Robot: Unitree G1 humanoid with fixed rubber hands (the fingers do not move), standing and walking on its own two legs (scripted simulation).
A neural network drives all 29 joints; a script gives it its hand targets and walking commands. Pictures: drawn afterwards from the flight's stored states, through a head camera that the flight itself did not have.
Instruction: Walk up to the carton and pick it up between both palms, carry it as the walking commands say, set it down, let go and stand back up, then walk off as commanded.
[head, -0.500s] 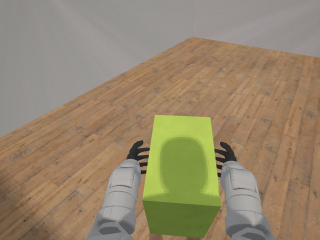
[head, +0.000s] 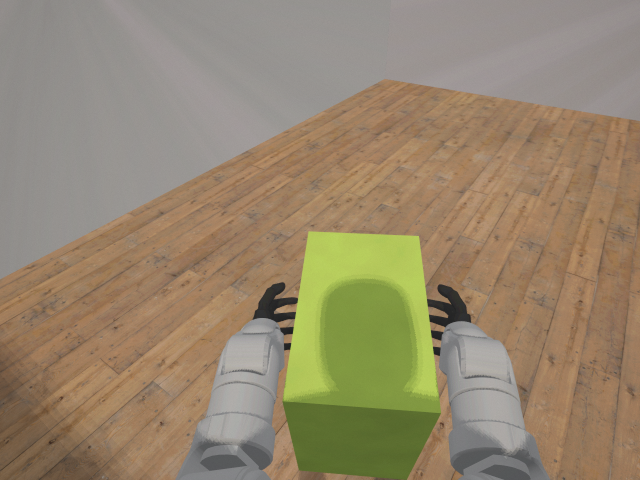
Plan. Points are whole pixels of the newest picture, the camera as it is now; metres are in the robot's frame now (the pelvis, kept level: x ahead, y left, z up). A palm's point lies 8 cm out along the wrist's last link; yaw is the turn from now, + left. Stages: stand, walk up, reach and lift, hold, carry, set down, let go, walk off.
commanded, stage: reach and lift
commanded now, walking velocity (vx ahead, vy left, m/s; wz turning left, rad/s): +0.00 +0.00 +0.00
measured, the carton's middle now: (357, 355) +0.34 -0.03 -0.01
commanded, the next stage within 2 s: hold in 1.08 s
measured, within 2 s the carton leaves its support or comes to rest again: neither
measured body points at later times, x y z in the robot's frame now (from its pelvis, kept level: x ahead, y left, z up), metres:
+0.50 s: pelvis +0.00 +0.00 +0.00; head -0.05 +0.00 +0.45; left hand +0.33 +0.11 +0.05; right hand +0.33 -0.15 +0.06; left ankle +0.04 +0.12 -0.74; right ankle +0.04 -0.14 -0.74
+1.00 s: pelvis +0.00 +0.00 +0.00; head -0.06 +0.00 +0.45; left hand +0.33 +0.11 +0.06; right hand +0.32 -0.14 +0.07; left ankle +0.04 +0.12 -0.74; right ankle +0.04 -0.14 -0.74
